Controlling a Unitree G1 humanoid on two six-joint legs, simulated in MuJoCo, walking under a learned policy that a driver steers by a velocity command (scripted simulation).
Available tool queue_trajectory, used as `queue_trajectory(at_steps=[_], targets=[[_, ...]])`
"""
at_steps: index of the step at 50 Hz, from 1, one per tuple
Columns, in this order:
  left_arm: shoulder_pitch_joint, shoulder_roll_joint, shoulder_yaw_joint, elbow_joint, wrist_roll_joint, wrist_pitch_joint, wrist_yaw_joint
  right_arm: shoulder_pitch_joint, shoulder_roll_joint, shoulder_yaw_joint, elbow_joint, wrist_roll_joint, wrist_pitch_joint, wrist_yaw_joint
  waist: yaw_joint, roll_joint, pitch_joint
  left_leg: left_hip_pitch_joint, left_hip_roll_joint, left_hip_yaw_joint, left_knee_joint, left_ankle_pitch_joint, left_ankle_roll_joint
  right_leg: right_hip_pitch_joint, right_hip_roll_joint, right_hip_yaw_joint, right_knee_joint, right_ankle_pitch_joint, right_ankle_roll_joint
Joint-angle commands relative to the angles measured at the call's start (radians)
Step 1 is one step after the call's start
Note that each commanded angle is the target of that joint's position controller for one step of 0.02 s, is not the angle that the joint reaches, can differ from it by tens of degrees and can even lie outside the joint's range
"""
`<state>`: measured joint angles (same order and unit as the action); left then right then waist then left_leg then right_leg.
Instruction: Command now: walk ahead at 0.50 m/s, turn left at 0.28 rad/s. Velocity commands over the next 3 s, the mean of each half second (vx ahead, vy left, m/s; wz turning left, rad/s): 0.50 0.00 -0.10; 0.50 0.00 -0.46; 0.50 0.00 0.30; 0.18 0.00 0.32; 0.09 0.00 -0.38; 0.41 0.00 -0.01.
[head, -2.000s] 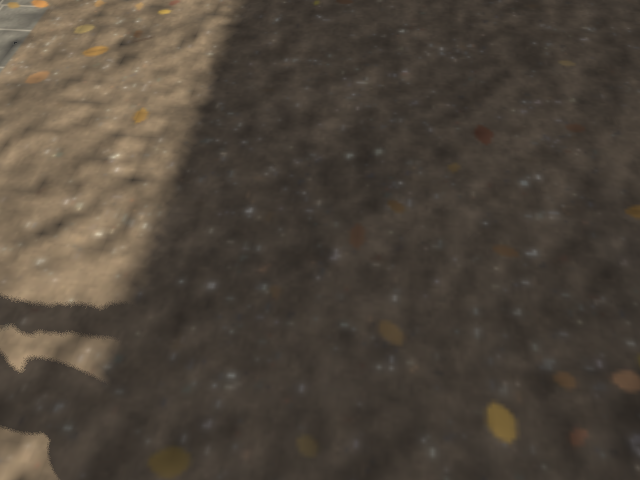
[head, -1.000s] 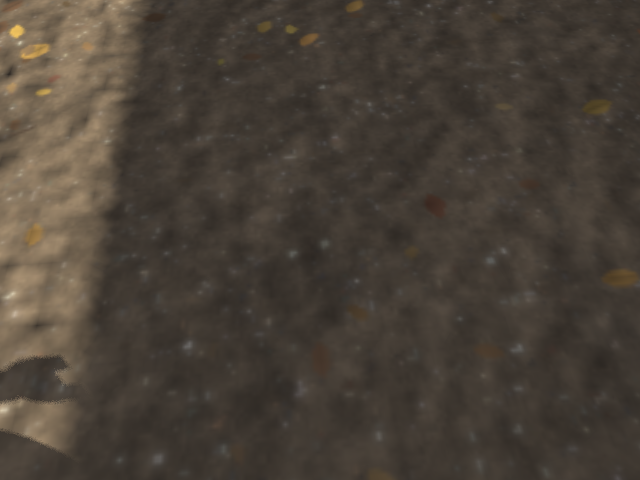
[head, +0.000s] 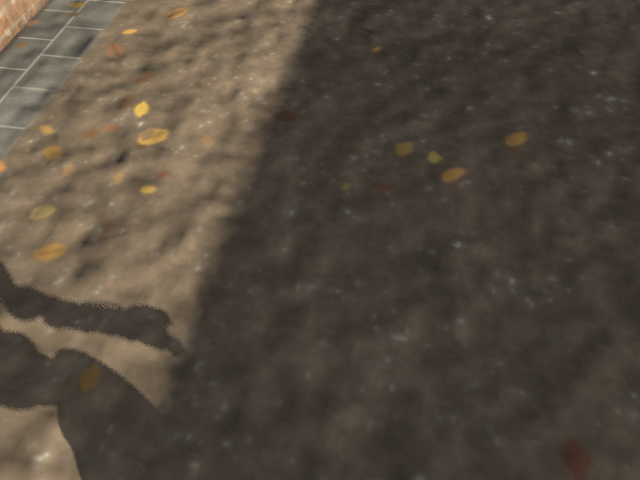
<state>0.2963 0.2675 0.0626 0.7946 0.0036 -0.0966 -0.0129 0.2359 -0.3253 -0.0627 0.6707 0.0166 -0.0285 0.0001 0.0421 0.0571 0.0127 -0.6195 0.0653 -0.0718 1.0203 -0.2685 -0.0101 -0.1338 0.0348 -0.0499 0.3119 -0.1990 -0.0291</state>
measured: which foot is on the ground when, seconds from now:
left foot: up 0.00-0.20, down 0.22-0.78, up 0.80-1.00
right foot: down 0.00-0.24, up 0.26-0.74, down 0.76-1.00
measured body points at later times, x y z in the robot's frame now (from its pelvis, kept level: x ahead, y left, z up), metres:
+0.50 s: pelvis +0.26 +0.06 +0.00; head +0.28 +0.07 +0.45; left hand +0.41 +0.33 -0.11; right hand +0.30 -0.22 -0.11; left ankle +0.25 +0.16 -0.74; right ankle +0.33 -0.11 -0.67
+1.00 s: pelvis +0.51 -0.05 +0.00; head +0.53 -0.07 +0.45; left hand +0.69 +0.18 -0.11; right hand +0.56 -0.36 -0.10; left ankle +0.64 +0.10 -0.67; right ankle +0.49 -0.11 -0.74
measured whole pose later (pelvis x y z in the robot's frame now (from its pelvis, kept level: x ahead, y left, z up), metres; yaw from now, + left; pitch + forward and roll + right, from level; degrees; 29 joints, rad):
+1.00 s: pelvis +0.51 -0.05 +0.00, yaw -22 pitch +1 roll +0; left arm 0.28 0.27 0.06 0.75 0.00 -0.06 -0.02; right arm 0.15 -0.31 -0.06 0.74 0.00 -0.09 0.00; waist 0.03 0.04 0.05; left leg -0.63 0.13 -0.05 1.03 -0.22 -0.03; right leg -0.19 0.10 0.02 0.34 -0.16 -0.10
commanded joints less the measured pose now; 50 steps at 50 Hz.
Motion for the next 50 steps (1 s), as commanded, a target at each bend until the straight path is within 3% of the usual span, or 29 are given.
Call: queue_trajectory(at_steps=[1,5,8,9,10,11,12,13,14,15,16,17,19,22,26,29,33,36,37,38,39,40,41,42,43,44,45,47,50], targets=[[-0.067,0.15,0.031,-0.05,-0.01,-0.018,0.0,-0.036,0.0,0.015,-0.077,-0.009,-0.023,0.014,-0.022,-0.123,0.024,-0.042,0.036,-0.001,-0.171,0.14,-0.003,0.006,-0.252,0.157,-0.169,0.254,-0.189],[0.007,0.194,0.037,-0.006,-0.031,-0.005,0.0,-0.171,-0.002,0.024,-0.113,-0.002,-0.039,0.033,0.025,-0.12,0.037,0.05,0.011,0.053,-0.375,0.259,0.013,0.025,-0.254,0.11,-0.162,0.247,-0.16],[0.056,0.214,0.039,0.031,-0.042,0.014,0.0,-0.219,-0.033,0.013,-0.142,0.001,-0.044,0.038,0.016,-0.13,0.05,0.085,-0.009,0.056,-0.46,0.186,0.046,0.098,-0.295,0.142,-0.112,0.295,-0.139],[0.057,0.223,0.039,0.038,-0.042,0.021,0.001,-0.19,-0.048,0.005,-0.137,0.0,-0.047,0.038,-0.011,-0.135,0.035,0.146,-0.026,0.066,-0.489,0.164,0.058,0.109,-0.297,0.147,-0.069,0.36,-0.127],[0.045,0.226,0.037,0.039,-0.043,0.027,0.004,-0.106,-0.074,-0.011,-0.114,-0.005,-0.049,0.034,-0.069,-0.13,-0.012,0.286,-0.051,0.088,-0.535,0.176,0.078,0.093,-0.27,0.122,0.034,0.484,-0.106],[0.054,0.201,0.026,0.04,-0.036,0.027,0.005,0.033,-0.122,-0.037,-0.074,-0.01,-0.047,0.024,-0.136,-0.113,-0.105,0.51,-0.052,0.088,-0.535,0.194,0.102,0.019,-0.218,0.088,0.21,0.525,-0.076],[0.056,0.131,-0.004,0.007,-0.004,0.021,0.004,0.211,-0.207,-0.061,-0.051,-0.027,-0.04,0.008,-0.201,0.013,-0.269,0.813,0.161,-0.128,-0.497,0.238,0.165,-0.189,-0.15,0.044,0.535,0.223,-0.029],[0.176,0.033,-0.032,-0.004,-0.017,0.007,0.003,0.219,-0.253,-0.062,-0.052,-0.037,-0.032,0.007,-0.134,0.258,-0.396,1.007,0.374,-0.555,-0.632,0.02,0.294,-0.493,-0.005,0.076,0.84,-0.383,0.021],[0.12,0.154,-0.001,0.015,-0.042,0.002,0.002,0.212,-0.155,-0.04,-0.052,-0.03,-0.034,0.011,-0.174,0.129,-0.332,0.931,0.343,-0.574,-0.688,-0.099,0.274,-0.576,-0.046,0.182,0.952,-0.378,0.019],[0.051,0.179,0.011,-0.012,-0.057,0.002,0.001,0.155,-0.119,-0.027,-0.045,-0.02,-0.039,0.013,-0.155,0.105,-0.189,0.823,0.312,-0.417,-0.706,-0.078,0.24,-0.634,-0.087,0.162,0.962,-0.291,0.011],[0.015,0.164,0.01,-0.015,-0.048,0.005,0.006,0.092,-0.09,-0.018,-0.042,-0.019,-0.044,0.016,-0.124,0.057,-0.122,0.707,0.267,-0.312,-0.736,-0.007,0.22,-0.607,-0.126,0.144,0.928,-0.208,0.014],[0.005,0.153,0.014,-0.015,-0.035,0.013,0.01,0.041,-0.063,-0.013,-0.039,-0.023,-0.051,0.019,-0.093,0.058,-0.071,0.613,0.233,-0.231,-0.771,0.061,0.21,-0.573,-0.15,0.143,0.883,-0.147,0.019],[0.044,0.111,0.012,0.001,-0.037,0.041,0.011,-0.007,-0.035,-0.011,-0.026,-0.032,-0.072,0.021,-0.047,0.063,-0.045,0.507,0.204,-0.118,-0.837,0.16,0.204,-0.479,-0.17,0.148,0.857,-0.076,0.03],[0.007,0.078,0.011,-0.018,-0.032,0.066,0.015,-0.017,-0.048,-0.023,0.008,-0.034,-0.091,0.015,-0.029,0.021,0.004,0.476,0.207,-0.003,-0.887,0.272,0.212,-0.519,-0.172,0.165,0.794,0.007,0.045],[-0.088,0.06,0.005,-0.053,-0.025,0.062,-0.004,-0.001,-0.076,-0.035,0.044,-0.034,-0.085,-0.002,-0.049,-0.002,0.039,0.51,0.186,0.132,-0.908,0.311,0.193,-0.54,-0.162,0.146,0.571,0.198,0.045],[-0.196,0.047,-0.006,-0.094,-0.022,0.059,-0.024,0.037,-0.107,-0.045,0.071,-0.024,-0.074,-0.01,-0.091,-0.025,0.076,0.548,0.203,0.194,-0.916,0.314,0.185,-0.533,-0.154,0.088,0.44,0.252,0.029],[-0.286,0.06,-0.005,-0.151,-0.024,0.061,-0.043,0.081,-0.133,-0.058,0.108,-0.002,-0.047,-0.012,-0.113,-0.025,0.101,0.683,0.235,0.239,-0.859,0.382,0.163,-0.562,-0.138,0.04,0.345,0.163,-0.014],[-0.238,0.099,0.016,-0.17,-0.024,0.068,-0.05,0.063,-0.172,-0.07,0.11,0.01,-0.026,-0.018,-0.058,0.019,0.027,0.735,0.232,0.282,-0.674,0.816,0.13,-0.417,-0.055,-0.045,0.331,0.016,-0.069],[-0.136,0.131,0.037,-0.15,-0.027,0.072,-0.047,0.049,-0.18,-0.071,0.106,0.014,-0.016,-0.02,0.004,0.024,-0.035,0.714,0.214,0.302,-0.52,0.939,0.113,-0.28,-0.008,-0.073,0.314,-0.007,-0.096],[0.031,0.189,0.072,-0.105,-0.03,0.075,-0.035,0.04,-0.166,-0.063,0.101,0.016,-0.013,-0.023,0.091,0.001,-0.122,0.608,0.171,0.327,-0.297,0.899,0.076,-0.028,0.036,-0.067,0.251,0.047,-0.135],[0.158,0.289,0.103,-0.078,-0.035,0.087,-0.011,0.069,-0.098,-0.036,0.079,-0.02,-0.022,-0.024,0.115,-0.167,-0.204,0.326,0.109,0.325,0.034,0.404,0.022,0.267,-0.132,0.212,0.23,0.083,-0.204],[0.087,0.358,0.104,-0.118,-0.035,0.073,-0.012,0.113,0.004,-0.003,0.019,-0.03,-0.055,-0.016,0.004,-0.34,-0.314,-0.066,-0.12,0.153,0.356,-0.327,-0.036,0.509,-0.353,0.826,0.052,-0.15,-0.411],[0.099,0.267,0.077,-0.13,-0.029,0.056,-0.022,0.007,-0.094,-0.018,0.01,0.007,-0.093,-0.001,0.082,-0.183,-0.335,-0.168,-0.074,-0.03,0.4,-0.299,-0.011,0.507,-0.372,0.861,-0.046,-0.202,-0.383],[0.075,0.216,0.063,-0.122,-0.022,0.042,-0.023,-0.056,-0.107,-0.021,-0.014,0.035,-0.11,0.005,0.071,-0.153,-0.204,-0.215,-0.03,-0.018,0.353,-0.213,0.015,0.407,-0.34,0.71,-0.043,-0.148,-0.339],[0.014,0.186,0.053,-0.125,-0.025,0.034,-0.023,-0.056,-0.096,-0.019,-0.003,0.017,-0.116,-0.001,0.019,-0.067,-0.114,-0.167,0.017,-0.016,0.253,-0.133,0.022,0.254,-0.29,0.584,-0.037,-0.033,-0.297],[-0.046,0.149,0.043,-0.137,-0.022,0.032,-0.019,-0.053,-0.106,-0.027,0.009,-0.012,-0.113,-0.009,-0.015,-0.068,-0.082,-0.096,0.047,-0.018,0.163,-0.085,0.016,0.143,-0.251,0.497,-0.043,0.07,-0.271],[-0.084,0.12,0.03,-0.152,-0.008,0.032,-0.012,-0.017,-0.106,-0.029,0.027,-0.017,-0.099,-0.004,-0.047,-0.087,-0.07,-0.033,0.07,-0.014,0.131,-0.042,0.01,0.072,-0.231,0.431,-0.064,0.15,-0.259],[-0.086,0.119,0.027,-0.144,-0.002,0.024,-0.005,0.025,-0.076,-0.024,0.05,-0.02,-0.074,0.002,-0.061,-0.097,-0.07,0.021,0.077,0.017,0.078,0.005,-0.015,0.001,-0.22,0.348,-0.094,0.306,-0.264],[-0.045,0.148,0.029,-0.108,0.0,0.014,0.006,-0.043,-0.047,-0.011,0.036,-0.015,-0.054,0.0,-0.038,-0.101,-0.022,-0.027,0.084,0.034,-0.056,0.156,-0.04,-0.03,-0.199,0.231,-0.134,0.378,-0.239]])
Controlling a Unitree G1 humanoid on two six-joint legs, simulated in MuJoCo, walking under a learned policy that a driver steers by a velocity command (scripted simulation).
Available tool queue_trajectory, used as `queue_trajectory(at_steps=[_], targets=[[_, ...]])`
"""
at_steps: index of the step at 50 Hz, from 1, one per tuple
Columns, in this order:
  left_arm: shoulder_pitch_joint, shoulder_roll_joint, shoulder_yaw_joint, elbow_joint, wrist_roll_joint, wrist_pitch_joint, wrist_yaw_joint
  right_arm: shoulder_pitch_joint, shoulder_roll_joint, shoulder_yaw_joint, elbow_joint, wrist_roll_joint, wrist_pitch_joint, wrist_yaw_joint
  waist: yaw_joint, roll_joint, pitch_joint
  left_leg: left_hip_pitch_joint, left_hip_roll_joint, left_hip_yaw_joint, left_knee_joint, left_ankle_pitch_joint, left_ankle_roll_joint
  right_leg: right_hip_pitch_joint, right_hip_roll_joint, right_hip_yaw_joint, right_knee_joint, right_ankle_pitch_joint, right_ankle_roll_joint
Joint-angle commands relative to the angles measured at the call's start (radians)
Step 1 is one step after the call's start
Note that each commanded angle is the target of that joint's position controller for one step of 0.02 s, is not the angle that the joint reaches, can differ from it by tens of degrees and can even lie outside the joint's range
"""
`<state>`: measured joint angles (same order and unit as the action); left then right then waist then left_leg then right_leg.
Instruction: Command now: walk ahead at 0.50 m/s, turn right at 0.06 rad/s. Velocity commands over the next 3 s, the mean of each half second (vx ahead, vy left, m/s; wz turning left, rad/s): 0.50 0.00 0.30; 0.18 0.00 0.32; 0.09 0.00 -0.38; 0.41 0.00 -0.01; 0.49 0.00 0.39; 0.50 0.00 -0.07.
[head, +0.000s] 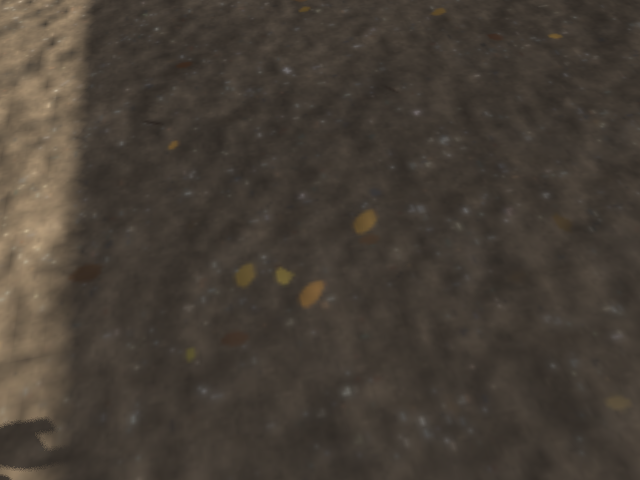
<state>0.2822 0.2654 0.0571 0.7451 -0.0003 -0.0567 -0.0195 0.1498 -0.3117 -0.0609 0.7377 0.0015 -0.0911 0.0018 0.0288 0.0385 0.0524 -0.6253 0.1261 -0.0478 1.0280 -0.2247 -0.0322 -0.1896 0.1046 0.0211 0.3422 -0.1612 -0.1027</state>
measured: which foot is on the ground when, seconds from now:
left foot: up 0.00-0.30, down 0.32-0.76, up 0.78-1.00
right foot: down 0.00-0.34, up 0.36-0.72, down 0.74-1.00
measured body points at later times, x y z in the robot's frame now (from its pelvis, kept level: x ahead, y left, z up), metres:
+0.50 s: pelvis +0.29 +0.08 -0.01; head +0.33 +0.10 +0.44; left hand +0.37 +0.38 -0.11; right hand +0.46 -0.17 -0.11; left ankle +0.32 +0.16 -0.75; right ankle +0.31 -0.08 -0.67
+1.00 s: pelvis +0.48 +0.09 -0.01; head +0.51 +0.09 +0.44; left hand +0.52 +0.37 -0.12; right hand +0.70 -0.11 -0.13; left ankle +0.40 +0.22 -0.73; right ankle +0.60 +0.03 -0.75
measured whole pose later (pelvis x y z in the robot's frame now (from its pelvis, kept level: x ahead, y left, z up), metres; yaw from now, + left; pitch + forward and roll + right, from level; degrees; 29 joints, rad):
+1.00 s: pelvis +0.48 +0.09 -0.01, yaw +23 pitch +1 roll +0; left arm 0.14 0.22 0.02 0.74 0.01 -0.02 -0.01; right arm 0.20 -0.28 -0.04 0.73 0.00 0.05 -0.04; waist 0.02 0.02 0.05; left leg -0.33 0.00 -0.08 0.73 -0.43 -0.07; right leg -0.38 0.04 0.03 0.48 -0.11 -0.03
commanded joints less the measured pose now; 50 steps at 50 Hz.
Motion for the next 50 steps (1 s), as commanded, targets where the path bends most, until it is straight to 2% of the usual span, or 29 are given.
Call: queue_trajectory(at_steps=[1,5,10,12,13,14,15,16,17,18,19,20,21,22,24,26,29,32,35,37,38,39,40,41,42,43,45,47,50], targets=[[-0.022,0.149,0.032,-0.05,0.003,-0.026,0.016,0.018,-0.056,-0.01,-0.035,0.003,0.009,0.0,-0.012,-0.087,-0.051,-0.027,0.022,0.013,-0.125,0.182,-0.016,0.031,-0.255,0.124,-0.172,0.33,-0.147],[0.008,0.164,0.029,-0.016,0.006,-0.032,0.019,-0.086,-0.034,0.004,-0.053,0.018,0.0,0.018,0.042,-0.093,-0.006,0.005,-0.013,0.037,-0.353,0.394,0.009,0.057,-0.253,0.044,-0.215,0.203,-0.1],[0.052,0.172,0.035,0.039,0.001,-0.016,0.021,-0.162,-0.036,0.008,-0.095,0.024,-0.005,0.051,0.067,-0.073,0.038,-0.095,-0.052,0.024,-0.463,0.312,0.06,0.268,-0.333,0.004,-0.168,0.288,-0.085],[0.041,0.183,0.039,0.044,-0.002,-0.004,0.028,-0.149,-0.042,0.006,-0.107,0.02,-0.005,0.065,0.046,-0.086,0.019,-0.077,-0.078,0.05,-0.478,0.217,0.09,0.33,-0.35,-0.019,-0.097,0.471,-0.064],[0.026,0.195,0.043,0.039,-0.002,0.002,0.034,-0.116,-0.055,0.0,-0.106,0.017,-0.003,0.067,0.023,-0.104,-0.014,-0.018,-0.107,0.081,-0.475,0.163,0.108,0.343,-0.347,-0.036,-0.035,0.653,-0.051],[0.014,0.209,0.046,0.034,-0.002,0.01,0.04,-0.054,-0.08,-0.013,-0.097,0.014,0.003,0.065,-0.012,-0.124,-0.067,0.072,-0.144,0.115,-0.463,0.112,0.127,0.351,-0.338,-0.052,0.063,0.841,-0.037],[-0.004,0.212,0.045,0.027,-0.002,0.02,0.047,0.068,-0.118,-0.036,-0.071,0.012,0.007,0.059,-0.083,-0.116,-0.14,0.238,-0.187,0.14,-0.487,0.12,0.154,0.314,-0.309,-0.086,0.238,0.947,-0.013],[-0.004,0.199,0.036,0.013,0.003,0.02,0.057,0.217,-0.174,-0.06,-0.045,0.013,0.011,0.047,-0.156,-0.07,-0.229,0.514,-0.136,0.032,-0.503,0.176,0.202,0.134,-0.277,-0.11,0.486,0.795,0.025],[0.105,0.09,0.0,-0.03,0.023,-0.005,0.043,0.295,-0.279,-0.085,-0.045,0.01,0.011,0.038,-0.104,0.165,-0.364,0.922,0.127,-0.468,-0.523,0.083,0.393,-0.304,-0.098,-0.105,0.895,0.137,0.102],[0.079,0.101,-0.01,-0.022,0.019,-0.041,0.024,0.315,-0.207,-0.065,-0.043,0.021,0.009,0.038,-0.129,0.174,-0.459,1.056,0.206,-0.79,-0.684,-0.03,0.457,-0.504,-0.01,0.066,1.041,-0.4,0.107],[-0.014,0.165,0.007,-0.05,-0.023,-0.068,0.005,0.28,-0.156,-0.049,-0.047,0.016,0.012,0.032,-0.149,0.108,-0.327,0.976,0.176,-0.652,-0.711,-0.089,0.394,-0.599,-0.084,0.119,1.063,-0.338,0.086],[-0.077,0.163,0.002,-0.072,-0.031,-0.083,0.001,0.218,-0.139,-0.045,-0.062,0.014,0.014,0.028,-0.129,0.017,-0.218,0.825,0.139,-0.53,-0.726,-0.052,0.357,-0.598,-0.131,0.099,0.992,-0.257,0.075],[-0.104,0.157,0.004,-0.076,-0.01,-0.087,0.006,0.159,-0.122,-0.038,-0.075,0.013,0.018,0.026,-0.09,-0.053,-0.134,0.672,0.102,-0.443,-0.746,0.044,0.336,-0.562,-0.164,0.083,0.889,-0.21,0.08],[-0.097,0.164,0.012,-0.076,0.007,-0.079,0.011,0.121,-0.101,-0.028,-0.091,0.004,0.018,0.023,-0.055,-0.045,-0.097,0.566,0.07,-0.382,-0.772,0.14,0.327,-0.496,-0.189,0.08,0.821,-0.176,0.091],[-0.059,0.146,0.013,-0.078,0.017,-0.057,0.017,0.082,-0.107,-0.029,-0.11,0.0,0.021,0.016,-0.015,0.003,-0.073,0.447,0.039,-0.323,-0.797,0.328,0.336,-0.427,-0.193,0.06,0.748,-0.16,0.129],[-0.061,0.123,0.007,-0.083,0.022,-0.04,0.029,0.077,-0.138,-0.038,-0.107,-0.002,0.022,0.004,-0.001,0.005,-0.062,0.353,0.005,-0.22,-0.775,0.597,0.327,-0.38,-0.169,0.027,0.635,-0.121,0.171],[-0.14,0.087,-0.007,-0.098,0.023,-0.035,0.034,0.105,-0.159,-0.05,-0.089,0.016,0.047,-0.017,-0.036,0.035,-0.102,0.298,-0.079,-0.129,-0.713,0.638,0.25,-0.272,-0.101,0.001,0.399,0.107,0.193],[-0.221,0.094,-0.004,-0.121,0.006,-0.032,0.024,0.152,-0.153,-0.051,-0.07,0.023,0.078,-0.032,-0.072,0.064,-0.133,0.348,-0.075,-0.197,-0.66,0.486,0.206,-0.233,-0.056,0.025,0.246,0.216,0.19],[-0.198,0.134,0.014,-0.112,0.01,-0.039,0.013,0.144,-0.123,-0.043,-0.069,0.013,0.089,-0.042,-0.055,0.082,-0.144,0.449,-0.031,-0.287,-0.567,0.406,0.186,-0.218,-0.075,0.068,0.166,0.202,0.156],[-0.127,0.142,0.022,-0.094,0.027,-0.054,0.014,0.11,-0.087,-0.032,-0.081,0.008,0.088,-0.043,-0.008,0.069,-0.158,0.461,-0.071,-0.286,-0.436,0.379,0.144,-0.109,-0.108,0.055,0.059,0.32,0.106],[-0.087,0.183,0.026,-0.102,0.047,-0.059,0.021,0.132,-0.041,-0.015,-0.098,-0.008,0.081,-0.04,-0.007,-0.027,-0.247,0.399,-0.138,-0.233,-0.266,0.205,0.103,0.072,-0.247,0.166,0.087,0.615,0.05],[-0.074,0.212,0.028,-0.102,0.065,-0.047,0.025,0.316,0.004,0.0,-0.076,-0.006,0.076,-0.035,-0.078,-0.278,-0.34,0.179,-0.268,-0.168,-0.001,-0.437,0.037,0.334,-0.478,0.436,0.138,0.939,-0.148],[-0.046,0.162,0.024,-0.086,0.028,-0.031,0.018,0.374,-0.072,-0.006,-0.055,0.004,0.08,-0.029,-0.074,-0.287,-0.403,0.109,-0.218,-0.163,0.117,-0.5,0.008,0.333,-0.548,0.612,0.095,0.658,-0.221],[-0.082,0.114,0.01,-0.102,0.013,-0.022,0.016,0.276,-0.135,-0.025,-0.047,0.012,0.098,-0.033,-0.036,-0.171,-0.309,0.085,-0.184,-0.155,0.178,-0.435,-0.02,0.247,-0.478,0.54,0.066,0.441,-0.182],[-0.117,0.097,0.001,-0.103,0.018,-0.009,0.014,0.194,-0.14,-0.03,-0.056,0.011,0.12,-0.042,-0.027,-0.117,-0.253,0.075,-0.167,-0.127,0.182,-0.379,-0.037,0.172,-0.418,0.454,0.044,0.287,-0.134],[-0.161,0.083,-0.009,-0.104,0.018,0.002,0.012,0.162,-0.131,-0.031,-0.061,0.007,0.139,-0.047,-0.034,-0.116,-0.191,0.088,-0.148,-0.115,0.144,-0.35,-0.048,0.079,-0.382,0.398,0.014,0.182,-0.113],[-0.215,0.098,-0.007,-0.093,0.028,0.019,0.013,0.159,-0.076,-0.016,-0.058,0.005,0.153,-0.044,-0.064,-0.177,-0.119,0.213,-0.123,-0.056,-0.046,-0.294,-0.054,-0.087,-0.29,0.27,-0.045,0.074,-0.074],[-0.202,0.097,-0.004,-0.074,0.023,0.027,0.014,0.161,-0.022,0.001,-0.043,-0.008,0.141,-0.043,-0.056,-0.21,-0.128,0.317,-0.129,-0.008,-0.235,-0.278,-0.053,-0.107,-0.244,0.221,-0.042,0.112,-0.073],[-0.182,0.142,0.011,-0.068,0.0,0.039,0.018,0.161,-0.041,-0.008,-0.019,-0.007,0.129,-0.04,-0.054,-0.199,-0.152,0.401,-0.145,0.01,-0.454,-0.083,-0.027,-0.077,-0.255,0.269,-0.019,0.046,-0.089]])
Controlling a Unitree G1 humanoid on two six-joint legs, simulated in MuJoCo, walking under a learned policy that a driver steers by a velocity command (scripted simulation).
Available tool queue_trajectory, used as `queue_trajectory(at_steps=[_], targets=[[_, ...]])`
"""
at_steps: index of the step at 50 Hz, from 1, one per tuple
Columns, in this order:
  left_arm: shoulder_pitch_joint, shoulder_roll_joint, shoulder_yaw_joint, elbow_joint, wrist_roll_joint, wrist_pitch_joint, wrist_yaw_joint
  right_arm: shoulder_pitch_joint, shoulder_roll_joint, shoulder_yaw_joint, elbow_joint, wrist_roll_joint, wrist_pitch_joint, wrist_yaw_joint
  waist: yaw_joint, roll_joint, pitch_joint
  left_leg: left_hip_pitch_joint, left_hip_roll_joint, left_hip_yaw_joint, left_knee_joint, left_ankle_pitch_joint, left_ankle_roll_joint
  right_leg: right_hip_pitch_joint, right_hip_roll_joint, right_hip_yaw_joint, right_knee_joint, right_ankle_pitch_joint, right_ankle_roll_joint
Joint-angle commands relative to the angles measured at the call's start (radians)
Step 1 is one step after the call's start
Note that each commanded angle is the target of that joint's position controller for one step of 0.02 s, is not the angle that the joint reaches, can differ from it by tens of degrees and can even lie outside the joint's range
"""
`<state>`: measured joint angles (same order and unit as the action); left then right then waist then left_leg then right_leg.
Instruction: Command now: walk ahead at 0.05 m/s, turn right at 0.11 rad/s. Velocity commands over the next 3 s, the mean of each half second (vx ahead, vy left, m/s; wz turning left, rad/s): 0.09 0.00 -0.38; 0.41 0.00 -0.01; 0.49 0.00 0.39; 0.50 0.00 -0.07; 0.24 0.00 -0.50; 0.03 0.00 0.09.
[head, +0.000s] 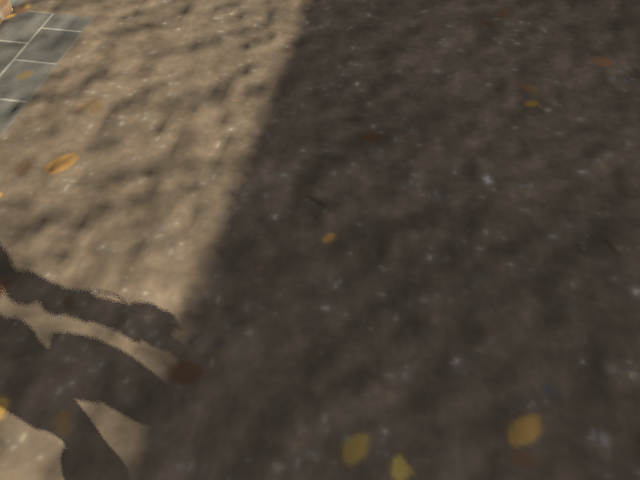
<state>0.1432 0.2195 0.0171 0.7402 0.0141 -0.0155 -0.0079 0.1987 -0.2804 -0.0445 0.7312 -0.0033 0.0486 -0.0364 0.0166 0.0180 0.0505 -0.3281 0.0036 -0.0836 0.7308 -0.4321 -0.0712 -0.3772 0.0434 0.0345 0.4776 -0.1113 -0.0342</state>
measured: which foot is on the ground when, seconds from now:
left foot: up 0.00-0.04, down 0.06-0.38, up 0.40-0.88, down 0.90-1.00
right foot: down 0.00-0.12, up 0.14-0.36, down 0.38-0.90, up 0.92-1.00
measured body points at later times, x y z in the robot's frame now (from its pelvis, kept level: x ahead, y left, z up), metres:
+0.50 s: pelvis +0.06 -0.04 +0.00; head +0.07 -0.06 +0.45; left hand +0.24 +0.21 -0.09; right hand +0.13 -0.34 -0.11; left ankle +0.04 +0.12 -0.66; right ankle +0.04 -0.11 -0.73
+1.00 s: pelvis +0.29 -0.04 +0.00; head +0.32 -0.03 +0.45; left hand +0.41 +0.23 -0.12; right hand +0.39 -0.34 -0.09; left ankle +0.37 +0.03 -0.73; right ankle +0.12 -0.13 -0.65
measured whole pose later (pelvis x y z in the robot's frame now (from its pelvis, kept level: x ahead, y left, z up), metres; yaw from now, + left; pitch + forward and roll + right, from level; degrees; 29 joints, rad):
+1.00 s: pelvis +0.29 -0.04 +0.00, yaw -13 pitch +2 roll +0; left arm 0.34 0.30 0.05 0.75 -0.01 -0.07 0.00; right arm 0.16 -0.30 -0.06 0.71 0.02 -0.09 0.04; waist 0.02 -0.02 0.02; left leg -0.39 -0.07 0.00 0.53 -0.18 0.08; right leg -0.28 0.02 0.05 1.08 -0.43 -0.02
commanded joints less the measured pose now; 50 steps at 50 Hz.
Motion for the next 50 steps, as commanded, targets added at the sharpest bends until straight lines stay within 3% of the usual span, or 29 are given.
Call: queue_trajectory(at_steps=[1,2,3,4,6,8,10,12,14,15,18,19,20,21,22,23,24,26,30,34,40,43,44,45,46,47,48,49,50], targets=[[-0.047,0.2,0.056,-0.067,-0.024,0.003,0.009,0.117,-0.079,-0.028,-0.005,-0.003,-0.013,-0.001,-0.05,-0.17,-0.142,0.142,-0.032,0.06,-0.232,0.192,0.031,0.086,-0.19,0.269,-0.157,-0.063,-0.146],[-0.037,0.2,0.057,-0.065,-0.03,0.006,0.012,0.103,-0.097,-0.033,-0.009,-0.009,-0.014,-0.002,-0.05,-0.154,-0.13,0.177,-0.024,0.054,-0.262,0.221,0.055,0.047,-0.179,0.279,-0.16,-0.143,-0.12],[-0.03,0.192,0.055,-0.065,-0.029,0.004,0.013,0.094,-0.125,-0.039,-0.023,-0.019,-0.017,-0.006,-0.049,-0.122,-0.122,0.213,0.032,0.011,-0.262,0.234,0.088,-0.011,-0.164,0.279,-0.143,-0.211,-0.086],[-0.034,0.174,0.055,-0.08,-0.024,0.001,0.01,0.086,-0.169,-0.054,-0.02,-0.022,-0.017,-0.009,-0.028,-0.015,-0.09,0.181,0.082,-0.02,-0.261,0.155,0.129,-0.069,-0.102,0.202,-0.107,-0.271,-0.049],[-0.063,0.16,0.058,-0.093,-0.024,-0.002,0.01,0.083,-0.14,-0.056,-0.016,-0.021,-0.024,-0.012,-0.04,0.111,-0.049,0.119,0.146,-0.093,-0.354,0.07,0.178,-0.093,-0.003,0.07,0.053,-0.242,0.002],[-0.018,0.152,0.065,-0.085,-0.023,0.005,0.006,0.016,-0.16,-0.064,-0.043,-0.021,-0.039,-0.02,-0.023,0.204,-0.045,0.138,0.28,-0.189,-0.383,0.324,0.238,-0.135,0.014,-0.005,0.25,-0.26,0.017],[-0.016,0.163,0.077,-0.096,-0.021,0.015,-0.001,0.011,-0.154,-0.063,-0.056,-0.013,-0.054,-0.031,-0.038,0.157,-0.065,0.19,0.366,-0.209,-0.35,0.639,0.297,-0.201,-0.034,0.004,0.45,-0.409,0.035],[-0.006,0.133,0.07,-0.1,-0.032,0.029,-0.006,-0.017,-0.164,-0.069,-0.054,0.004,-0.053,-0.03,-0.032,0.118,-0.064,0.235,0.339,-0.131,-0.32,0.735,0.273,-0.224,-0.066,-0.007,0.437,-0.391,0.053],[-0.015,0.121,0.063,-0.112,-0.039,0.037,-0.017,-0.028,-0.182,-0.077,-0.05,0.01,-0.038,-0.026,-0.045,0.142,-0.077,0.224,0.296,-0.043,-0.299,0.763,0.243,-0.14,-0.058,-0.061,0.346,-0.319,0.062],[-0.013,0.13,0.066,-0.118,-0.041,0.04,-0.024,-0.025,-0.187,-0.08,-0.047,0.012,-0.03,-0.023,-0.048,0.153,-0.085,0.22,0.285,-0.016,-0.285,0.753,0.235,-0.095,-0.045,-0.087,0.296,-0.286,0.061],[0.072,0.156,0.088,-0.096,-0.042,0.052,-0.026,-0.006,-0.177,-0.077,-0.034,0.029,-0.033,-0.01,-0.009,0.114,-0.124,0.1,0.25,0.06,-0.205,0.344,0.179,0.159,0.024,-0.148,0.081,-0.145,0.005],[0.15,0.198,0.11,-0.079,-0.047,0.05,-0.016,0.023,-0.134,-0.065,-0.024,0.015,-0.043,0.0,0.02,0.008,-0.149,-0.02,0.198,0.131,-0.033,0.178,0.128,0.322,-0.005,-0.051,0.01,-0.146,-0.04],[0.221,0.356,0.143,-0.094,-0.04,0.038,-0.002,-0.022,-0.042,-0.034,-0.095,-0.024,-0.059,0.009,0.026,-0.323,-0.155,-0.372,0.03,0.209,0.347,-0.169,0.023,0.492,-0.307,0.498,-0.12,-0.195,-0.224],[0.287,0.329,0.124,-0.099,-0.013,0.004,-0.018,-0.119,-0.081,-0.04,-0.126,0.001,-0.088,0.013,0.103,-0.254,-0.189,-0.511,-0.02,0.011,0.487,-0.233,0.032,0.493,-0.409,0.765,-0.256,-0.359,-0.358],[0.254,0.276,0.106,-0.096,-0.009,-0.023,-0.018,-0.148,-0.126,-0.053,-0.132,0.032,-0.107,0.021,0.078,-0.179,-0.097,-0.564,0.025,-0.024,0.51,-0.161,0.062,0.457,-0.404,0.716,-0.269,-0.443,-0.334],[0.216,0.237,0.094,-0.098,-0.021,-0.036,-0.012,-0.145,-0.142,-0.058,-0.119,0.029,-0.12,0.024,0.054,-0.122,-0.048,-0.55,0.056,-0.025,0.473,-0.07,0.082,0.402,-0.356,0.625,-0.258,-0.463,-0.284],[0.175,0.221,0.086,-0.106,-0.028,-0.037,-0.003,-0.138,-0.142,-0.061,-0.101,0.01,-0.129,0.021,0.035,-0.085,-0.026,-0.519,0.075,-0.023,0.408,0.008,0.085,0.356,-0.316,0.547,-0.258,-0.414,-0.247],[0.14,0.214,0.08,-0.122,-0.021,-0.034,0.013,-0.121,-0.136,-0.066,-0.089,-0.005,-0.142,0.027,0.007,-0.11,-0.028,-0.412,0.074,-0.007,0.296,0.144,0.072,0.291,-0.241,0.432,-0.285,-0.281,-0.212],[0.174,0.206,0.08,-0.105,-0.024,-0.039,0.028,-0.145,-0.071,-0.042,-0.071,-0.004,-0.147,0.042,0.024,-0.099,-0.044,-0.321,0.043,0.043,0.042,0.324,0.027,0.273,-0.189,0.267,-0.288,-0.071,-0.19],[0.217,0.228,0.085,-0.071,-0.026,-0.043,0.023,-0.215,-0.063,-0.027,-0.085,0.015,-0.146,0.056,0.067,-0.123,-0.018,-0.27,0.043,0.055,-0.116,0.427,0.017,0.26,-0.218,0.23,-0.299,-0.082,-0.184],[0.268,0.234,0.088,-0.017,-0.027,-0.043,0.013,-0.278,-0.082,-0.019,-0.126,0.029,-0.154,0.081,0.09,-0.105,0.041,-0.337,0.051,0.068,-0.177,0.354,0.099,0.397,-0.292,0.193,-0.283,0.012,-0.177],[0.235,0.256,0.094,-0.016,-0.027,-0.036,0.017,-0.192,-0.107,-0.029,-0.115,0.029,-0.153,0.09,0.029,-0.118,-0.018,-0.177,-0.003,0.12,-0.205,0.3,0.155,0.421,-0.281,0.118,-0.177,0.362,-0.139],[0.221,0.252,0.091,-0.02,-0.026,-0.031,0.021,-0.09,-0.131,-0.045,-0.084,0.024,-0.151,0.086,-0.028,-0.1,-0.091,-0.018,-0.043,0.149,-0.23,0.324,0.179,0.401,-0.242,0.059,-0.043,0.556,-0.114],[0.22,0.232,0.082,-0.031,-0.018,-0.029,0.029,0.056,-0.173,-0.067,-0.049,0.024,-0.147,0.079,-0.093,-0.071,-0.191,0.215,-0.03,0.1,-0.221,0.349,0.215,0.3,-0.198,0.004,0.155,0.606,-0.076],[0.256,0.179,0.06,-0.078,-0.001,-0.041,0.032,0.198,-0.268,-0.09,-0.042,0.013,-0.144,0.072,-0.112,0.106,-0.327,0.56,0.201,-0.305,-0.252,0.229,0.344,-0.031,-0.092,-0.062,0.524,0.29,0.005],[0.278,0.133,0.043,-0.081,0.003,-0.065,0.025,0.24,-0.257,-0.082,-0.02,0.028,-0.145,0.08,-0.094,0.243,-0.366,0.701,0.325,-0.696,-0.413,0.04,0.431,-0.293,0.033,0.028,0.733,-0.427,0.037],[0.191,0.207,0.056,-0.095,-0.03,-0.088,0.01,0.208,-0.189,-0.062,-0.028,0.034,-0.143,0.076,-0.12,0.156,-0.259,0.644,0.314,-0.651,-0.454,-0.063,0.393,-0.407,-0.027,0.099,0.806,-0.391,0.025],[0.122,0.22,0.057,-0.111,-0.044,-0.105,0.001,0.149,-0.175,-0.057,-0.043,0.024,-0.137,0.071,-0.109,0.091,-0.144,0.516,0.28,-0.526,-0.468,0.003,0.367,-0.429,-0.069,0.08,0.781,-0.303,0.012],[0.091,0.213,0.056,-0.117,-0.027,-0.115,0.002,0.106,-0.166,-0.054,-0.056,0.015,-0.131,0.068,-0.085,0.02,-0.095,0.404,0.244,-0.445,-0.481,0.094,0.351,-0.403,-0.101,0.066,0.717,-0.238,0.009]])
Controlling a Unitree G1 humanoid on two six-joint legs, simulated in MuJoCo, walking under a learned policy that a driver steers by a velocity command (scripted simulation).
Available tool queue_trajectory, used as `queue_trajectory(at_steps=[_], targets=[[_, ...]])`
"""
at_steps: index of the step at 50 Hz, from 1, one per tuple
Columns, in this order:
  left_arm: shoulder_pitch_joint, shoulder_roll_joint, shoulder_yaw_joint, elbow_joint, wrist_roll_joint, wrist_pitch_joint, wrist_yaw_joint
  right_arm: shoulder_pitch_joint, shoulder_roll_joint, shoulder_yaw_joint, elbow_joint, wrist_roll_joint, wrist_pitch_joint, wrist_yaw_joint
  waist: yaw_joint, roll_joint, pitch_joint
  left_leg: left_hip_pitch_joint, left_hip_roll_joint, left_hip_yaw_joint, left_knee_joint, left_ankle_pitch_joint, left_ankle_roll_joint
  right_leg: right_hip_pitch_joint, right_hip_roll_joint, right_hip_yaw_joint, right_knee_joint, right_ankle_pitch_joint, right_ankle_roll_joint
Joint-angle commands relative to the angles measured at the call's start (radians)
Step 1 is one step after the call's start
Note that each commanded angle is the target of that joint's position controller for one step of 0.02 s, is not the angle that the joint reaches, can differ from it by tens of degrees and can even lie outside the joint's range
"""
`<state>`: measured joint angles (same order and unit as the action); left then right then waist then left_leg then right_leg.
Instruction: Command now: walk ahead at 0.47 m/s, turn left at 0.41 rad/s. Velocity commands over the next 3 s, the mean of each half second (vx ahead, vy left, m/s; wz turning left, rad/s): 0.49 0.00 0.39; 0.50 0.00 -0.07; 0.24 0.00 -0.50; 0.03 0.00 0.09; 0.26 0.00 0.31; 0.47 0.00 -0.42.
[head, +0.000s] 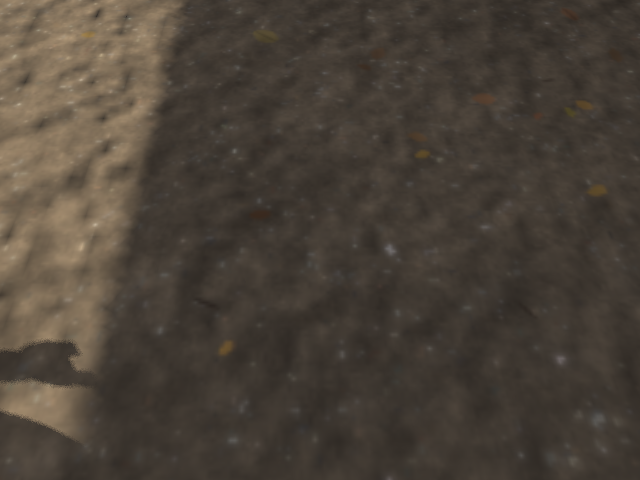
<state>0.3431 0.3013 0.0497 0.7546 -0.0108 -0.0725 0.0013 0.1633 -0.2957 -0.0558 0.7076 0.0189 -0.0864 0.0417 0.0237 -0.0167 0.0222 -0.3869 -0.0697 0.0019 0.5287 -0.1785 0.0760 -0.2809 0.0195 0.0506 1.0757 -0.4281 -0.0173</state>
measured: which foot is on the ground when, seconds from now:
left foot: down 0.00-0.42, up 0.44-0.86, down 0.88-1.00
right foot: up 0.00-0.38, down 0.40-0.90, up 0.92-1.00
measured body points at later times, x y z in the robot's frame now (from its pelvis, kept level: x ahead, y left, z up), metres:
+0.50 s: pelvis +0.29 -0.02 +0.00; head +0.32 -0.01 +0.45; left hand +0.42 +0.27 -0.08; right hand +0.40 -0.28 -0.12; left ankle +0.14 +0.08 -0.65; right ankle +0.38 -0.10 -0.73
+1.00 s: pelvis +0.55 +0.10 +0.00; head +0.58 +0.12 +0.45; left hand +0.53 +0.38 -0.13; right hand +0.77 -0.12 -0.08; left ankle +0.59 +0.21 -0.73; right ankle +0.48 -0.07 -0.65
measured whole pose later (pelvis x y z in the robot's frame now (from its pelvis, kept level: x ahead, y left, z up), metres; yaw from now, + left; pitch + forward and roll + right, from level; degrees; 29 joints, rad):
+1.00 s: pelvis +0.55 +0.10 +0.00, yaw +8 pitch +1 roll +0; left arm 0.38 0.30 0.05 0.83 -0.03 -0.05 0.00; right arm 0.13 -0.26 -0.04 0.69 -0.01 -0.09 0.02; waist 0.04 -0.03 0.03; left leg -0.36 0.00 0.05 0.50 -0.17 0.03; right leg -0.38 -0.02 0.06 1.11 -0.41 -0.01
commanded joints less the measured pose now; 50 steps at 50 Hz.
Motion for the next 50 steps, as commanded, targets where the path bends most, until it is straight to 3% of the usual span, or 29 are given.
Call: queue_trajectory(at_steps=[1,2,5,8,11,14,16,18,19,20,21,22,23,24,25,27,29,32,35,39,41,42,43,44,45,46,47,49,50], targets=[[-0.112,0.13,0.029,-0.131,0.018,-0.059,-0.005,0.111,-0.132,-0.034,-0.046,-0.016,0.005,-0.012,-0.062,0.039,-0.036,0.375,0.281,-0.471,-0.3,-0.064,0.194,-0.451,-0.1,0.049,0.053,0.127,0.0],[-0.096,0.124,0.031,-0.132,0.025,-0.053,-0.005,0.089,-0.122,-0.03,-0.057,-0.022,0.006,-0.015,-0.034,0.064,-0.037,0.318,0.256,-0.439,-0.32,-0.003,0.194,-0.401,-0.109,0.049,0.016,0.154,0.01],[-0.094,0.097,0.026,-0.132,0.031,-0.031,0.001,0.085,-0.134,-0.033,-0.053,-0.011,0.004,-0.028,-0.013,0.084,-0.021,0.213,0.22,-0.351,-0.346,0.134,0.205,-0.371,-0.103,0.019,-0.087,0.207,0.057],[-0.218,0.062,0.013,-0.164,0.032,-0.03,0.006,0.131,-0.158,-0.041,-0.027,-0.002,0.008,-0.045,-0.05,0.078,0.008,0.151,0.171,-0.281,-0.337,0.196,0.168,-0.342,-0.076,0.01,-0.306,0.396,0.085],[-0.333,0.04,0.003,-0.185,0.021,-0.041,-0.006,0.192,-0.165,-0.044,0.001,0.008,0.019,-0.055,-0.095,0.088,0.004,0.126,0.147,-0.275,-0.31,0.166,0.133,-0.245,-0.027,-0.001,-0.48,0.536,0.088],[-0.386,0.058,0.008,-0.195,0.008,-0.052,-0.022,0.242,-0.151,-0.04,0.025,0.013,0.03,-0.061,-0.11,0.098,0.0,0.218,0.185,-0.329,-0.257,0.139,0.123,-0.228,-0.018,0.02,-0.566,0.548,0.071],[-0.384,0.075,0.015,-0.193,0.008,-0.059,-0.029,0.254,-0.144,-0.039,0.037,0.007,0.037,-0.065,-0.101,0.115,0.0,0.304,0.223,-0.367,-0.207,0.178,0.112,-0.224,-0.025,0.028,-0.596,0.49,0.044],[-0.318,0.1,0.027,-0.179,0.009,-0.064,-0.027,0.242,-0.15,-0.043,0.038,0.0,0.044,-0.064,-0.06,0.14,-0.018,0.348,0.231,-0.373,-0.131,0.356,0.096,-0.136,-0.011,-0.002,-0.627,0.398,-0.001],[-0.216,0.129,0.044,-0.155,0.014,-0.067,-0.02,0.231,-0.133,-0.036,0.033,-0.003,0.046,-0.06,-0.006,0.128,-0.09,0.34,0.184,-0.336,-0.01,0.483,0.072,0.023,-0.014,-0.017,-0.657,0.414,-0.04],[-0.055,0.172,0.057,-0.137,0.028,-0.068,-0.012,0.215,-0.1,-0.019,0.009,-0.017,0.044,-0.056,0.071,0.081,-0.243,0.217,0.137,-0.294,0.227,0.395,0.043,0.304,-0.143,0.104,-0.594,0.431,-0.113],[0.075,0.255,0.082,-0.095,0.031,-0.055,-0.013,0.368,-0.023,0.006,0.013,-0.001,0.031,-0.052,0.047,-0.19,-0.406,-0.146,-0.021,-0.179,0.599,-0.04,-0.042,0.699,-0.364,0.513,-0.61,0.288,-0.29],[0.109,0.18,0.068,-0.069,0.001,-0.048,-0.024,0.373,-0.067,0.005,0.022,0.01,0.022,-0.051,0.057,-0.248,-0.39,-0.306,-0.013,-0.197,0.726,-0.394,-0.05,0.7,-0.42,0.736,-0.74,0.076,-0.304],[0.043,0.122,0.05,-0.076,-0.007,-0.044,-0.021,0.25,-0.143,-0.015,0.005,0.021,0.019,-0.049,0.072,-0.127,-0.211,-0.374,0.042,-0.201,0.777,-0.326,-0.046,0.556,-0.383,0.618,-0.769,-0.014,-0.256],[-0.026,0.104,0.04,-0.086,0.004,-0.036,-0.018,0.156,-0.144,-0.014,-0.02,0.012,0.017,-0.049,0.057,-0.043,-0.108,-0.366,0.085,-0.153,0.751,-0.247,-0.045,0.411,-0.34,0.494,-0.794,0.048,-0.226],[-0.067,0.084,0.03,-0.081,0.01,-0.031,-0.02,0.103,-0.13,-0.014,-0.036,-0.004,0.013,-0.046,0.033,-0.015,-0.025,-0.356,0.117,-0.125,0.687,-0.197,-0.049,0.289,-0.298,0.407,-0.83,0.149,-0.221],[-0.098,0.063,0.021,-0.075,0.02,-0.035,-0.021,0.122,-0.096,-0.013,-0.032,-0.008,0.015,-0.04,-0.013,-0.064,-0.006,-0.272,0.16,-0.107,0.601,-0.142,-0.056,0.176,-0.241,0.305,-0.878,0.28,-0.207],[-0.091,0.077,0.025,-0.059,0.008,-0.041,-0.022,0.127,-0.059,-0.002,-0.03,-0.011,0.02,-0.038,-0.025,-0.079,-0.008,-0.256,0.171,-0.078,0.525,-0.118,-0.071,0.136,-0.228,0.232,-0.909,0.377,-0.222],[-0.073,0.121,0.036,-0.035,0.001,-0.039,-0.017,0.03,-0.036,0.014,-0.061,-0.022,0.013,-0.034,-0.005,-0.054,0.008,-0.253,0.181,-0.055,0.329,0.029,-0.089,0.118,-0.213,0.142,-0.94,0.463,-0.223],[-0.03,0.142,0.039,-0.009,-0.008,-0.029,-0.013,-0.077,-0.027,0.021,-0.082,-0.015,0.002,-0.024,0.035,-0.046,0.019,-0.177,0.149,-0.026,0.133,0.204,-0.092,0.106,-0.183,0.069,-0.941,0.468,-0.192],[0.055,0.155,0.04,0.037,-0.021,-0.008,-0.008,-0.181,-0.05,0.012,-0.126,-0.005,-0.009,-0.009,0.054,-0.044,0.041,-0.15,0.12,-0.041,0.016,0.218,-0.075,0.185,-0.228,0.116,-0.892,0.459,-0.171],[0.06,0.172,0.046,0.046,-0.02,0.005,-0.002,-0.165,-0.076,0.001,-0.127,-0.006,-0.017,-0.005,0.027,-0.054,0.03,-0.1,0.107,-0.047,-0.027,0.156,-0.058,0.232,-0.25,0.149,-0.84,0.486,-0.151],[0.05,0.181,0.049,0.046,-0.019,0.011,0.001,-0.12,-0.092,-0.007,-0.117,-0.007,-0.021,-0.006,-0.007,-0.06,0.008,-0.021,0.094,-0.033,-0.052,0.13,-0.045,0.232,-0.245,0.149,-0.787,0.55,-0.137],[0.044,0.17,0.043,0.044,-0.015,0.014,0.002,-0.014,-0.125,-0.027,-0.086,-0.01,-0.021,-0.013,-0.064,-0.05,-0.057,0.143,0.08,-0.015,-0.079,0.12,-0.021,0.205,-0.201,0.121,-0.667,0.65,-0.112],[0.034,0.125,0.025,0.028,0.0,0.011,0.001,0.141,-0.178,-0.047,-0.06,-0.023,-0.021,-0.024,-0.139,-0.021,-0.184,0.4,0.173,-0.086,-0.037,0.136,0.024,0.081,-0.147,0.084,-0.444,0.569,-0.077],[0.135,0.017,-0.008,0.003,0.009,-0.003,-0.001,0.263,-0.273,-0.071,-0.046,-0.039,-0.008,-0.033,-0.137,0.202,-0.361,0.799,0.436,-0.433,-0.031,0.071,0.146,-0.276,-0.009,-0.009,-0.065,0.177,-0.002],[0.161,0.034,-0.008,0.01,-0.016,-0.014,0.0,0.299,-0.224,-0.061,-0.029,-0.03,0.003,-0.029,-0.142,0.303,-0.435,0.805,0.505,-0.702,-0.177,-0.14,0.198,-0.415,0.013,0.069,0.117,-0.163,0.009],[0.075,0.131,0.023,0.0,-0.04,-0.013,0.0,0.241,-0.16,-0.041,-0.028,-0.021,0.004,-0.03,-0.143,0.191,-0.263,0.67,0.465,-0.593,-0.217,-0.248,0.154,-0.489,-0.042,0.089,0.191,-0.101,0.005],[-0.018,0.122,0.028,-0.024,-0.025,0.0,0.005,0.105,-0.091,-0.018,-0.031,-0.022,-0.001,-0.026,-0.086,0.127,-0.083,0.412,0.388,-0.367,-0.282,-0.14,0.117,-0.461,-0.111,0.048,0.137,0.046,0.007],[-0.008,0.105,0.032,-0.02,-0.018,0.013,0.005,0.063,-0.068,-0.013,-0.027,-0.029,-0.009,-0.025,-0.052,0.152,-0.048,0.322,0.356,-0.285,-0.317,-0.07,0.106,-0.407,-0.14,0.054,0.097,0.096,0.01]])
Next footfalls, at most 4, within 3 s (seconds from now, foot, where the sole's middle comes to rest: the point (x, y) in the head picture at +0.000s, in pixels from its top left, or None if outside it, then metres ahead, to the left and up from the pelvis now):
0.40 right None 0.42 -0.09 -0.77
0.88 left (234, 401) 0.63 0.22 -0.77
1.34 right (336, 311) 0.87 0.00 -0.77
1.74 left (235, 309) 0.87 0.24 -0.77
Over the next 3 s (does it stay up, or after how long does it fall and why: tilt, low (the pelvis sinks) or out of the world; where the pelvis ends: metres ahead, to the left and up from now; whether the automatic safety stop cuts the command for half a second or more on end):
stays up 1.17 0.20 0.01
